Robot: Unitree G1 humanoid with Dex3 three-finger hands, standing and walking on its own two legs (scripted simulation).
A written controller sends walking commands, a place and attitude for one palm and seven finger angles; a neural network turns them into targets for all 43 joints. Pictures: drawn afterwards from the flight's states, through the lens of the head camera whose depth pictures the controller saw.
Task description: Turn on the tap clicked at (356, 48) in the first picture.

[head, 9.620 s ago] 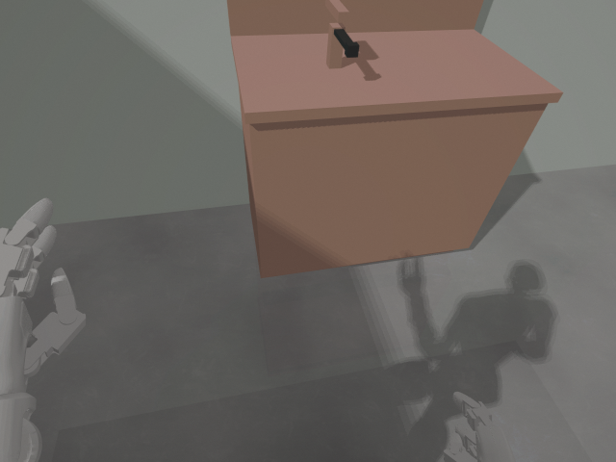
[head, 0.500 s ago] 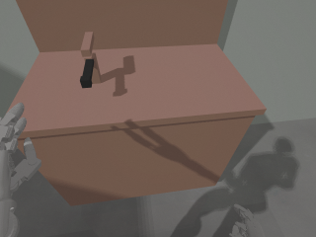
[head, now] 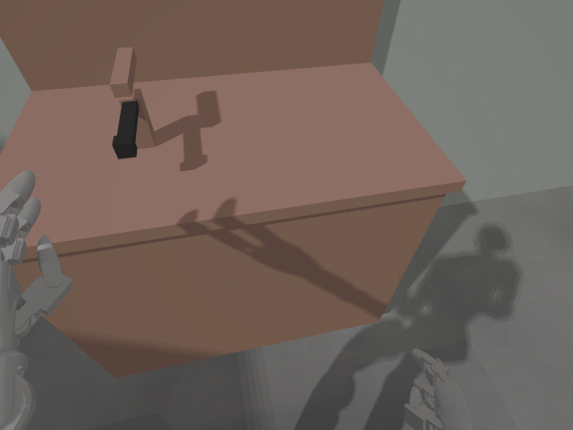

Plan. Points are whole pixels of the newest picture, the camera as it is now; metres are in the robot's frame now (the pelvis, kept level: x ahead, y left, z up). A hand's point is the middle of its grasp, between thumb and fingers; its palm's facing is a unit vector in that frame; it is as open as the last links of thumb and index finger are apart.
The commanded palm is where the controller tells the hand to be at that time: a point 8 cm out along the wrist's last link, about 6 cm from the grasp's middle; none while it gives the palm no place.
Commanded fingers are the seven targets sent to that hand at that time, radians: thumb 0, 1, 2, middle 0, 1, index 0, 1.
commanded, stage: shuffle to correct the standing spot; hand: left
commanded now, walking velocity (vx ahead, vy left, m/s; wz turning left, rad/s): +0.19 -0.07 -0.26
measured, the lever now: (125, 146) +0.48 +0.31 +0.12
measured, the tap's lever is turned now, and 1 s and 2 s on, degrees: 0 0 0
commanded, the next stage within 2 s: come to a stop and stand still in 0.44 s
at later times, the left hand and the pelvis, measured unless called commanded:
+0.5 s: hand (166, 180) +0.35 +0.19 +0.18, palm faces +0.27 -0.87 -0.41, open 7.4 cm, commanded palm +0.29 +0.24 +0.18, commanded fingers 0.00 0.90 0.90 -0.20 -0.30 -0.20 -0.30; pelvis +0.10 -0.02 -0.01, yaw -7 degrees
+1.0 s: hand (197, 171) +0.38 +0.16 +0.18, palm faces +0.32 -0.86 -0.40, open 7.4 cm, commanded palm +0.34 +0.20 +0.18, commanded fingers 0.00 0.90 0.90 -0.20 -0.30 -0.20 -0.30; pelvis +0.15 -0.06 -0.01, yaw -7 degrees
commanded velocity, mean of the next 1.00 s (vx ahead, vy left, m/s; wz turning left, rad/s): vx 0.03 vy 0.01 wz -0.01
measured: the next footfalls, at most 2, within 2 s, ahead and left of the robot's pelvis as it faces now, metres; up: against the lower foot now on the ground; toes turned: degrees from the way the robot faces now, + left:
right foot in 0.08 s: +0.06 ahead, -0.12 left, +0.00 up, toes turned -6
left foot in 0.34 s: +0.16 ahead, +0.09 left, +0.00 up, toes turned +1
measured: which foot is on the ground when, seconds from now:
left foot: down 0.00-0.10, up 0.12-0.32, down 0.34-0.68, up 0.70-0.90, down 0.92-1.00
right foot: up 0.00-0.06, down 0.08-0.34, up 0.36-0.62, down 0.64-1.00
